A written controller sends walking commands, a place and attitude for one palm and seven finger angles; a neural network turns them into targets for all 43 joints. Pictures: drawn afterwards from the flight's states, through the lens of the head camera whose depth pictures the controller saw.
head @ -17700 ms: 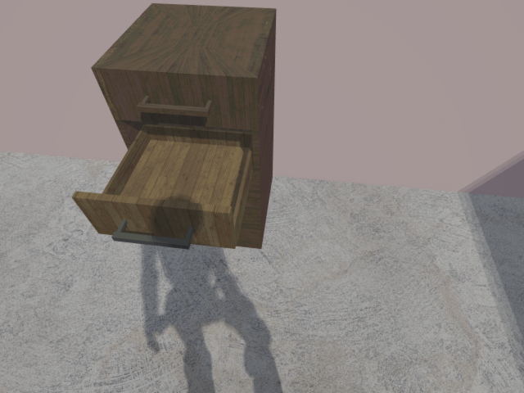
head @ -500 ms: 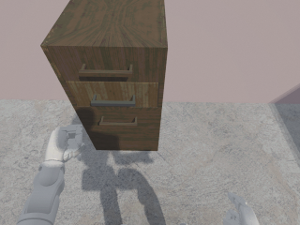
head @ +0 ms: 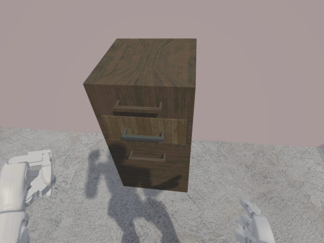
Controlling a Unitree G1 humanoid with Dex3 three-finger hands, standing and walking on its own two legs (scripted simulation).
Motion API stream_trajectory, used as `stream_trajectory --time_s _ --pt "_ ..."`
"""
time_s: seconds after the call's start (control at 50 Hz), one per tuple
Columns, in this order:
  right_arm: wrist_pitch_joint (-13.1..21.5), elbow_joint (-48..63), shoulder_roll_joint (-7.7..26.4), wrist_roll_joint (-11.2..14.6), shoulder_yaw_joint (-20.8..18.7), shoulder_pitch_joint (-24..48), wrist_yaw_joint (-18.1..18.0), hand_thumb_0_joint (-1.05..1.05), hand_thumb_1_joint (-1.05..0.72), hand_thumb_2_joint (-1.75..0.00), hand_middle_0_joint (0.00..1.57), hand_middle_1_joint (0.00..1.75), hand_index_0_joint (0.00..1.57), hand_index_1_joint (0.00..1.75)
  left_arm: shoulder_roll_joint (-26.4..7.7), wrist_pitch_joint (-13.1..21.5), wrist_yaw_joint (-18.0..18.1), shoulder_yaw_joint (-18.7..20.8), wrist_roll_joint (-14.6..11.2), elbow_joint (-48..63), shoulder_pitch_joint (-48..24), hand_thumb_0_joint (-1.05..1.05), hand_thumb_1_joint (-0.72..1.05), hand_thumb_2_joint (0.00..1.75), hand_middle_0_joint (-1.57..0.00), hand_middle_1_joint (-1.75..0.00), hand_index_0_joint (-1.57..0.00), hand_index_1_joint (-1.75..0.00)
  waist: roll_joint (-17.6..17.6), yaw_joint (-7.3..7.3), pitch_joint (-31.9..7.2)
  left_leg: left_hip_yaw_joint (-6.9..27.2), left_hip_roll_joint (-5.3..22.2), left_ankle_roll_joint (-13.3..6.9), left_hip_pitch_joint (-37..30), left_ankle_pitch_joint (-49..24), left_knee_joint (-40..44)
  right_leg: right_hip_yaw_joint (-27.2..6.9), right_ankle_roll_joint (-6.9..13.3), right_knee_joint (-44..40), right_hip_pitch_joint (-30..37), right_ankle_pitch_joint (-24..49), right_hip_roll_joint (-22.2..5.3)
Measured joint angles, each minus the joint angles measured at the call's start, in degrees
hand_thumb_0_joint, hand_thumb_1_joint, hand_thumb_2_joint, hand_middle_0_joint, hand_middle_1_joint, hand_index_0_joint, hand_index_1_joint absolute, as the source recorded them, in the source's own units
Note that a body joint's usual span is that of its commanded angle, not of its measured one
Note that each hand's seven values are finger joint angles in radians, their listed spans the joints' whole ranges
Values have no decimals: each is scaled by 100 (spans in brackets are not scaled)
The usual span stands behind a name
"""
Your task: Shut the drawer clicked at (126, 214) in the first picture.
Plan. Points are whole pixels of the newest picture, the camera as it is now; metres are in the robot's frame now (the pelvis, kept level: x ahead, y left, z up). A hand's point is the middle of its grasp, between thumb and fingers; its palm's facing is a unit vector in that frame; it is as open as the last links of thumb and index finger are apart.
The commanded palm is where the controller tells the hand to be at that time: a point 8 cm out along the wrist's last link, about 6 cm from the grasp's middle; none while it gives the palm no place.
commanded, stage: draw the hand back to the body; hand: left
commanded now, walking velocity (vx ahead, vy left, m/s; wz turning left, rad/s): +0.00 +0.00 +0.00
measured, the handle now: (143, 134) +0.60 +0.18 -0.19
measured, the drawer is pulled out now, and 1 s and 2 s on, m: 0.00 0.00 0.00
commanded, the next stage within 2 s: step back with the hand held close in 0.22 s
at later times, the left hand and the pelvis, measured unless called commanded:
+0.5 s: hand (38, 185) +0.17 +0.24 +0.16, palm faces +0.39 -0.81 -0.44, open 3.3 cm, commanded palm +0.10 +0.28 +0.18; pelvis -0.03 +0.00 +0.00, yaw +0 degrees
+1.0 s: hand (4, 223) +0.10 +0.26 +0.16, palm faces +0.37 -0.79 -0.48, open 3.3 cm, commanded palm +0.04 +0.30 +0.18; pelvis -0.09 +0.02 +0.00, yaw +0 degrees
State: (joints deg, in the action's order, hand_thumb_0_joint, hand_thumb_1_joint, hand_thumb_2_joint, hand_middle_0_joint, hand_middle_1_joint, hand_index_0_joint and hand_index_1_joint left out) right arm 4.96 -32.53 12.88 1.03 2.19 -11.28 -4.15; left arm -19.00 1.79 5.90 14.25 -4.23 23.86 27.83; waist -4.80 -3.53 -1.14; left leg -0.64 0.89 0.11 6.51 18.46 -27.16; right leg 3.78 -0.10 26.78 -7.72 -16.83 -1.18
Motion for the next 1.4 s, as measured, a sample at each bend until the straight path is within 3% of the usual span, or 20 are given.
stream_trajectory --time_s 0.12,0.36,0.48,0.6,0.74,0.9,1.16,1.26,1.32,1.4 --pt "158 -100 2 1 -80 -35 -4 2 -90 -89 20 30 20 30 -63 251 19 364 7 536 335 2 89 90 -141 -160 -141 -160 -53 -68 21 10 26 22 -113 -21 21 11 22 -33 120 25 27" --pt "293 -245 -21 -30 -90 -149 -95 2 -90 -89 20 30 20 30 88 269 -4 181 56 202 237 2 89 90 -141 -160 -141 -160 5 5 149 -19 65 47 -164 -118 47 -18 63 -43 146 124 68" --pt "16 -145 11 -84 -166 -70 -13 2 -90 -89 20 30 20 30 -28 762 35 586 132 231 305 2 89 90 -141 -160 -141 -160 74 263 149 25 98 27 291 -184 -78 25 48 -177 -177 316 102" --pt "-223 -72 102 -88 -326 -31 -43 2 -90 -89 20 30 20 30 -110 907 71 530 144 467 733 2 89 90 -141 -160 -141 -160 195 381 259 -101 -50 -82 526 -390 94 -101 -64 -181 -518 474 -43" --pt "-339 -38 32 -69 -365 -5 -103 2 -90 -89 20 30 20 30 -369 981 131 651 121 685 886 2 89 90 -141 -160 -141 -160 307 350 304 -146 -160 -170 733 -512 58 -151 -145 -98 -748 579 -155" --pt "-263 85 -108 -64 -242 114 -69 2 -90 -89 20 30 20 30 -312 1080 181 718 187 735 744 2 89 90 -141 -160 -141 -160 358 292 299 -141 -210 -222 1020 -603 -161 -151 -165 129 -1025 662 -212" --pt "-156 -6 -7 -113 -277 12 -49 1 -90 -89 21 30 20 30 -202 1310 297 623 245 917 733 2 89 90 -141 -160 -141 -160 351 301 300 25 -54 -197 1526 -678 -543 -12 -106 -32 -1234 909 -35" --pt "-133 2 -58 -88 -314 -134 -96 1 -90 -89 21 30 20 30 -474 1335 299 785 319 965 688 2 89 90 -141 -160 -141 -160 501 508 360 143 -181 -228 1586 -847 -414 -338 -127 341 -1299 844 130" --pt "-70 -2 -92 -86 -328 -139 -74 2 -90 -89 20 30 20 30 -636 1404 257 1023 361 1005 706 2 89 90 -141 -160 -141 -160 545 496 361 176 -208 -212 1765 -832 -561 -511 -120 466 -1345 544 199" --pt "-19 -76 -99 -93 -349 68 -14 2 -90 -89 20 30 20 30 -614 1470 202 1136 319 1078 734 2 89 90 -141 -160 -141 -160 492 426 486 167 -120 -161 1911 -837 -708 -533 -67 548 -1478 567 293"
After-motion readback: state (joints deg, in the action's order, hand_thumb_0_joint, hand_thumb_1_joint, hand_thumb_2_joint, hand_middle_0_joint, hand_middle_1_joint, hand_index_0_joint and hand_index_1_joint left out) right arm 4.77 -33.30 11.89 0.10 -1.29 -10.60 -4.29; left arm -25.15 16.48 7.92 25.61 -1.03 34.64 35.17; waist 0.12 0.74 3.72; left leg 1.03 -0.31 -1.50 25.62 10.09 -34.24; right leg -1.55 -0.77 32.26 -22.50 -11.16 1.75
